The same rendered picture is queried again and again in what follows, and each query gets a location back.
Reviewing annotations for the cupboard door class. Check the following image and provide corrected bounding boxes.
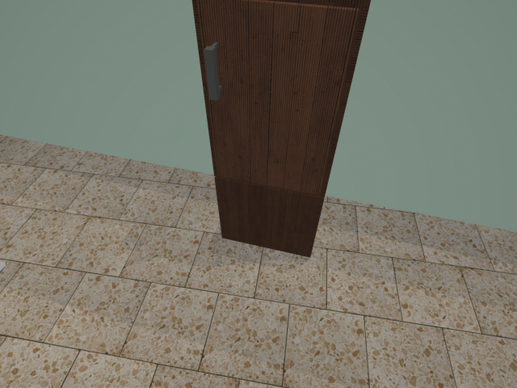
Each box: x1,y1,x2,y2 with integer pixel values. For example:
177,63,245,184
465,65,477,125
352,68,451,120
197,0,359,195

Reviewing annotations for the handle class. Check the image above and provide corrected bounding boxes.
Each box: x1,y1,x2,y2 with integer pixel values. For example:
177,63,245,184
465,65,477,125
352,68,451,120
204,42,222,100

